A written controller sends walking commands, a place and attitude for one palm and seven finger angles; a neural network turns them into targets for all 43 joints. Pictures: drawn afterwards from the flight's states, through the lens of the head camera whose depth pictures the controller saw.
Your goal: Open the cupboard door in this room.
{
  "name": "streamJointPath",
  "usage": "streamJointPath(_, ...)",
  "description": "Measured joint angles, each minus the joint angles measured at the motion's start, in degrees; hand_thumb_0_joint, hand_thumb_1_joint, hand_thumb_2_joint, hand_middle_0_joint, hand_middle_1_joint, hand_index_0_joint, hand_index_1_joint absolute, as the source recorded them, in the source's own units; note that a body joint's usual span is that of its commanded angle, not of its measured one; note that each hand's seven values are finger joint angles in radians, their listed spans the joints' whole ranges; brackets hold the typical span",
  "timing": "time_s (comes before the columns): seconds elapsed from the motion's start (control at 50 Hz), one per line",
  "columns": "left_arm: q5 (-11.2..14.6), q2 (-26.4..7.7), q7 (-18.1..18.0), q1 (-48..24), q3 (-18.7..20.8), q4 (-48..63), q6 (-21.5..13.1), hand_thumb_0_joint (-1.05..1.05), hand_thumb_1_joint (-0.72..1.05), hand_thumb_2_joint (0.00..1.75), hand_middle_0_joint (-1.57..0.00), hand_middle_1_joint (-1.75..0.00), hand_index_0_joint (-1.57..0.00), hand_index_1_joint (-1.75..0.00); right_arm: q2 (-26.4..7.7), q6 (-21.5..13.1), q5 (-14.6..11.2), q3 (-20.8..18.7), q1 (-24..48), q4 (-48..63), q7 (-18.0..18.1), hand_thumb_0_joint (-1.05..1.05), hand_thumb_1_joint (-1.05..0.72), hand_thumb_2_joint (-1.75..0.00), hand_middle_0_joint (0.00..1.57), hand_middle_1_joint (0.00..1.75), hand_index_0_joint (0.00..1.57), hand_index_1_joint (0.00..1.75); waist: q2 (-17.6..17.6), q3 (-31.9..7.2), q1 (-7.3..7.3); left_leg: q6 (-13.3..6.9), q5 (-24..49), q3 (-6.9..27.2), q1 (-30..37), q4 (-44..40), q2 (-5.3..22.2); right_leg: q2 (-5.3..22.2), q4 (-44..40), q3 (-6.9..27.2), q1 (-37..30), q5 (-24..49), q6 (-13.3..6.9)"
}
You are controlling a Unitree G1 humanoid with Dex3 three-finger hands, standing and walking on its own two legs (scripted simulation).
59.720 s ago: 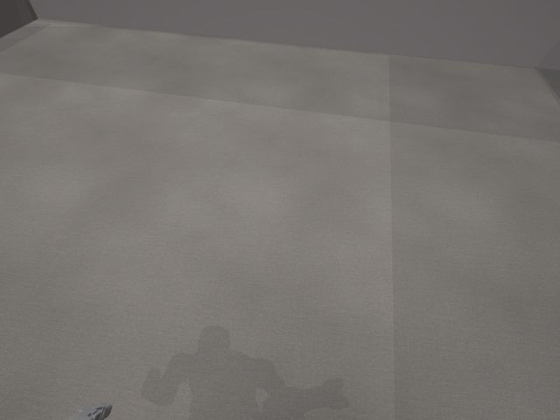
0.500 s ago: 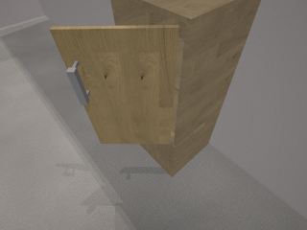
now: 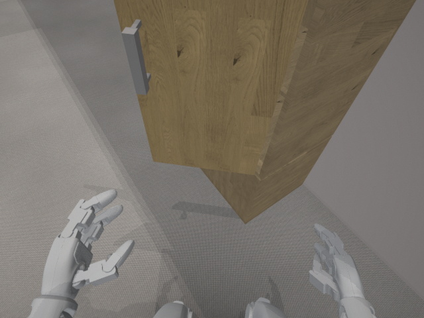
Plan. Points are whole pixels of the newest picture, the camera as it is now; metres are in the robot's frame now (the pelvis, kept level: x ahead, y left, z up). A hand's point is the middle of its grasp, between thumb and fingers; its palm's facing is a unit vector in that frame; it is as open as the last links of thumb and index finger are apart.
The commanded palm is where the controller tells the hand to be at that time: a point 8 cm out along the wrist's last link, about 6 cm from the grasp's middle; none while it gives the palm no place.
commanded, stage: raise the hand with hooked fingers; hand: left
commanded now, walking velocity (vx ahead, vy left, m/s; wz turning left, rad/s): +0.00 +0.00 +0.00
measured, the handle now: (140, 58) +0.58 +0.23 +0.15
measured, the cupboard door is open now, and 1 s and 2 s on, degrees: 47 47 47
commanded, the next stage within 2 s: move the hooked fingers beside the handle in 1.52 s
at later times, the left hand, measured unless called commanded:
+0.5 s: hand (87, 199) +0.26 +0.23 +0.11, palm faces +0.01 -1.00 -0.08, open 12.5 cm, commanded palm +0.24 +0.29 +0.12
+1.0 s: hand (59, 143) +0.32 +0.28 +0.17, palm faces +0.04 -1.00 -0.05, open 13.9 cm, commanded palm +0.29 +0.32 +0.17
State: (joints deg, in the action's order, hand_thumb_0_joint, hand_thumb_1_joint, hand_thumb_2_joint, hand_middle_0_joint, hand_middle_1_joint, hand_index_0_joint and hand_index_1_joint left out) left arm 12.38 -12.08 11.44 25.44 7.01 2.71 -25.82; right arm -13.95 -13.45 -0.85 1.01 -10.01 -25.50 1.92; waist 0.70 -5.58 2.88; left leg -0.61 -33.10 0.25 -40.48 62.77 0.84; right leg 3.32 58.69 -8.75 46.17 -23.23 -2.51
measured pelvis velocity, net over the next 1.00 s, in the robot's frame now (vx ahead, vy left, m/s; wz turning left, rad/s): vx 0.02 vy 0.01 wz -0.02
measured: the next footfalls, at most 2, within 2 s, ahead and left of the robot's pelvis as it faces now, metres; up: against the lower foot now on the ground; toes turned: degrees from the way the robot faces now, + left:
none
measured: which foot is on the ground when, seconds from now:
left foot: down 0.00-1.00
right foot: down 0.00-1.00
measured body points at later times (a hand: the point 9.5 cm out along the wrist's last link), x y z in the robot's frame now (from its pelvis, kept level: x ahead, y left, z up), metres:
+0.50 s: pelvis +0.01 +0.02 +0.03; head +0.05 +0.02 +0.48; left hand +0.26 +0.29 +0.11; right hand +0.17 -0.24 -0.03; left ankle -0.02 +0.11 -0.67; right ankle +0.06 -0.10 -0.67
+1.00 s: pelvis +0.02 +0.01 +0.06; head +0.04 +0.00 +0.51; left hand +0.31 +0.33 +0.17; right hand +0.18 -0.23 -0.02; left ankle -0.02 +0.11 -0.67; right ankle +0.06 -0.10 -0.67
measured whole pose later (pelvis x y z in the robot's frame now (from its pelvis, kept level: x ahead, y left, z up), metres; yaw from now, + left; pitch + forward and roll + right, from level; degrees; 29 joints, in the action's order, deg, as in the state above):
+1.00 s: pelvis +0.02 +0.01 +0.06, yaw -1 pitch +3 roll -1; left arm 18.8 -24.0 25.7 -4.9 24.4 -19.0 -6.2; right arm -15.7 -13.8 -2.7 4.6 -15.3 -34.7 5.7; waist -1.9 -2.0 1.6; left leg -1.2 -24.3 -1.6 -18.0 39.2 0.6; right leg 1.7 36.4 -7.1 24.4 -15.1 -1.3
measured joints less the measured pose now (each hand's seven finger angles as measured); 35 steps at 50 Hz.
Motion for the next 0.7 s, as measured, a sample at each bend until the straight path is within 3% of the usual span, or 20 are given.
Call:
streamJointPath(0.04, 0.76, -1.13, 2.11, -3.30, 0.60, -0.14, 0.96, 0.02, 0.38, 0.67, -0.24, -0.64, -0.24, -0.64, 1.13, 0.17, -0.24, 1.75, -0.97, -2.11, 0.12, 0.01, -0.90, -0.90, 0.20, 0.30, 0.20, 0.30, -0.72, 0.33, -0.21, -0.10, 0.08, 0.39, -0.18, 0.12, 0.05, -0.05, -0.51, -0.40, -0.25, 0.32, 0.12)
streamJointPath(0.1, 2.06, -2.49, 4.99, -7.03, 1.66, -1.31, 5.39, 0.01, 0.31, 0.64, -0.24, -0.68, -0.24, -0.69, 2.77, 0.72, -0.78, 3.50, -2.94, -4.71, 0.31, 0.01, -0.90, -0.90, 0.21, 0.30, 0.20, 0.30, -1.57, 0.49, -1.17, -0.35, 0.76, 0.13, 0.96, -1.43, 0.09, -0.25, -2.39, -0.18, -1.48, 1.27, 0.41)
streamJointPath(0.18, 3.51, -3.21, 5.36, -7.90, 3.54, -2.21, 11.11, 0.01, 0.21, 0.60, -0.25, -0.74, -0.25, -0.75, 3.45, 0.63, -0.98, 3.91, -6.06, -6.24, 0.58, 0.01, -0.90, -0.90, 0.21, 0.30, 0.20, 0.30, -2.27, 0.35, -3.01, -0.79, 2.24, -1.13, 3.95, -5.37, -0.08, -0.44, -5.88, 1.01, -3.92, 2.85, 1.01)
streamJointPath(0.28, 3.96, -3.22, 3.22, -6.74, 5.58, -1.64, 10.93, 0.01, 0.10, 0.55, -0.26, -0.82, -0.26, -0.82, 1.49, -0.89, -0.76, 2.49, -8.83, -6.65, 0.72, 0.01, -0.90, -0.90, 0.21, 0.30, 0.20, 0.30, -2.21, 0.35, -3.91, -1.28, 3.56, -2.33, 6.94, -9.07, -0.46, -0.42, -8.85, 2.19, -6.28, 4.09, 1.57)
streamJointPath(0.36, 3.94, -3.61, 3.19, -7.85, 6.66, -2.67, 9.61, 0.01, 0.01, 0.51, -0.26, -0.88, -0.27, -0.88, -0.93, -1.83, -0.91, 1.32, -9.01, -7.06, 1.12, 0.01, -0.90, -0.90, 0.21, 0.30, 0.20, 0.30, -1.79, 0.71, -3.67, -1.50, 3.98, -2.48, 8.26, -10.34, -0.70, -0.30, -9.96, 2.35, -7.55, 4.41, 1.82)
streamJointPath(0.46, 3.91, -4.70, 4.29, -10.20, 7.39, -4.51, 10.38, 0.00, -0.11, 0.46, -0.27, -0.95, -0.27, -0.96, -2.90, -2.79, -1.20, 0.38, -7.65, -7.29, 1.90, 0.01, -0.90, -0.90, 0.21, 0.30, 0.20, 0.30, -1.72, 1.21, -3.28, -1.53, 4.41, -2.19, 10.61, -12.00, -0.75, -0.37, -11.77, 2.06, -10.14, 4.80, 1.94)
streamJointPath(0.7, 5.51, -7.78, 8.88, -19.53, 11.74, -11.78, 15.08, 0.00, -0.39, 0.35, -0.29, -1.13, -0.29, -1.13, -1.58, -2.52, -1.47, 2.40, -4.35, -7.14, 2.81, 0.01, -0.90, -0.90, 0.21, 0.30, 0.20, 0.30, -2.01, 2.08, -1.50, -1.14, 6.54, -1.77, 17.89, -18.36, -0.66, -0.87, -17.62, 1.59, -17.44, 6.36, 1.79)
